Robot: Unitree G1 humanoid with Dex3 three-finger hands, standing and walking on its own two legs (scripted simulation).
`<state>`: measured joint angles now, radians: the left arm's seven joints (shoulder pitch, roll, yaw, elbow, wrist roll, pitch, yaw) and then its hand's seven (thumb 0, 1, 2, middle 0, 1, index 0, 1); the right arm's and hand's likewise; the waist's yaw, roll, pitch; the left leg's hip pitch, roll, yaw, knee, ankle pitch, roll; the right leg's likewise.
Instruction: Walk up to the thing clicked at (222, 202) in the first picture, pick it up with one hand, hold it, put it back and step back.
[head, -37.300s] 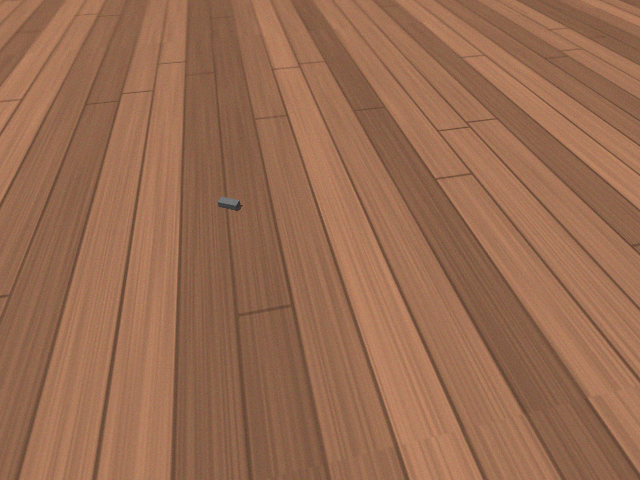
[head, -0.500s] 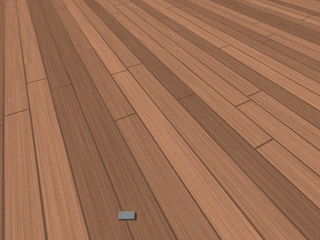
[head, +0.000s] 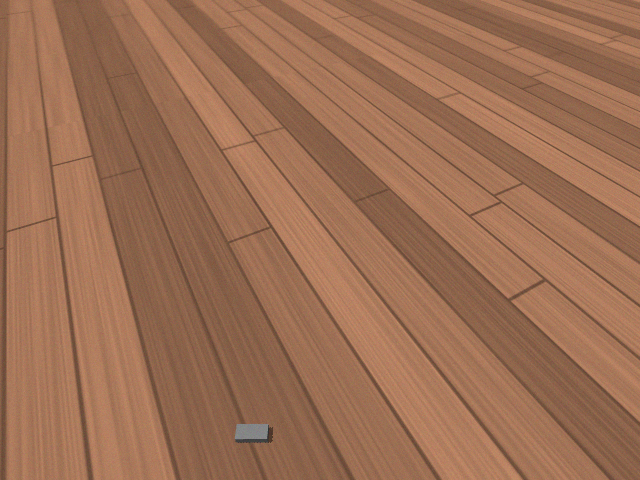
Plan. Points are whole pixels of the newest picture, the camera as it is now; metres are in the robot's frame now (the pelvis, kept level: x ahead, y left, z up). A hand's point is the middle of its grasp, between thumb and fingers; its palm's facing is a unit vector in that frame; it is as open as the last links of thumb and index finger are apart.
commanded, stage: stand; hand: left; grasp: from above
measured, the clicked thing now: (252, 433) +0.45 +0.21 -0.77
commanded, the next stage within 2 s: rise first in 0.22 s
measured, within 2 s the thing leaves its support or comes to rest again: neither
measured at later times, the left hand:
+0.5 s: hand out of the picture +0.14 +0.25 -0.16, palm faces +0.03 -0.95 -0.33, open 8.3 cm
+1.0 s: hand out of the picture +0.15 +0.26 -0.22, palm faces -0.13 -0.89 -0.44, open 14.1 cm
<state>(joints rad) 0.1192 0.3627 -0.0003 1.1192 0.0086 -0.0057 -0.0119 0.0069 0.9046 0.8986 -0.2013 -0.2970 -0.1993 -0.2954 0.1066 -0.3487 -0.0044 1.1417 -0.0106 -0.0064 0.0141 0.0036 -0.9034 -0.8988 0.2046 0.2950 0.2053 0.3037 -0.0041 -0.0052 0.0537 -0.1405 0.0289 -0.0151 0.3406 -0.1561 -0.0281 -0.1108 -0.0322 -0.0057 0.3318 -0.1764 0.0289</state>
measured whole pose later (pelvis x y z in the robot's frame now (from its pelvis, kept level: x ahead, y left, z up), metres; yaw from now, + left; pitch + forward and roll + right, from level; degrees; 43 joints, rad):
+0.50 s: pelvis -0.01 +0.00 -0.01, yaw +0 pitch +2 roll +0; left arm -0.04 0.34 0.10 1.09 0.03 -0.02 -0.01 0.01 0.66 0.90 -0.20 -0.50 -0.19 -0.51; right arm 0.16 -0.28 -0.01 0.87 0.04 -0.05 -0.03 0.00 -0.90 -0.90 0.20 0.29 0.20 0.30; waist -0.02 -0.01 0.06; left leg -0.33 0.03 -0.03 0.51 -0.21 -0.03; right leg -0.30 -0.03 -0.01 0.50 -0.24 0.03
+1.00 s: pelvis +0.01 +0.01 -0.08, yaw -1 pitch +15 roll -2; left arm 0.17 0.31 0.15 0.59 0.23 0.15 0.01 0.00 -0.50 1.01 -0.09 -1.00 -0.07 -1.02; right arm 0.20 -0.23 -0.05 0.62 0.00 -0.12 -0.02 0.01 -0.88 -0.90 0.20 0.30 0.20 0.30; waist -0.02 -0.01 -0.08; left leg -0.83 0.04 -0.03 1.06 -0.49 -0.02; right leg -0.79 -0.02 0.01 1.02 -0.50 0.04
